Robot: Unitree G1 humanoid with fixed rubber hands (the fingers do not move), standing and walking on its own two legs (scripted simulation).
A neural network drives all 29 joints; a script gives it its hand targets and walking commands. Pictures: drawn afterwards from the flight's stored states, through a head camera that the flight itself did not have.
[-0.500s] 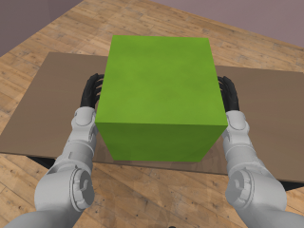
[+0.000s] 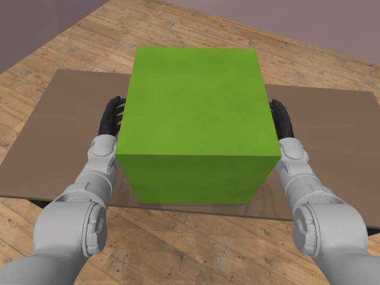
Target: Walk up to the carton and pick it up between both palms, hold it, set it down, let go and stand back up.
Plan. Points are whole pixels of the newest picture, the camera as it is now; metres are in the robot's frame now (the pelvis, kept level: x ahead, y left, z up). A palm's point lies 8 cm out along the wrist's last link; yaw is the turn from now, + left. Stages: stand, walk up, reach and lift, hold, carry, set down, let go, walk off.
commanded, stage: set down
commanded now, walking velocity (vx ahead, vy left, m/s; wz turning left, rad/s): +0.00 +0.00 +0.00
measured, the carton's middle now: (195, 129) +0.47 +0.00 -0.01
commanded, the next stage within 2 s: none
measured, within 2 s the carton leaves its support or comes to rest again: neither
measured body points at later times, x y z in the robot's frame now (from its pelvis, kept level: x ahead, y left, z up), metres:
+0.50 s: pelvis -0.04 -0.02 -0.03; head +0.06 -0.02 +0.41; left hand +0.43 +0.23 +0.05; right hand +0.45 -0.25 +0.06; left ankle -0.03 +0.12 -0.74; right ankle +0.00 -0.12 -0.74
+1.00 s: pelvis -0.04 -0.02 -0.01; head +0.00 +0.00 +0.44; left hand +0.42 +0.25 +0.16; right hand +0.45 -0.25 +0.18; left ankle -0.03 +0.12 -0.74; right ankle +0.00 -0.12 -0.74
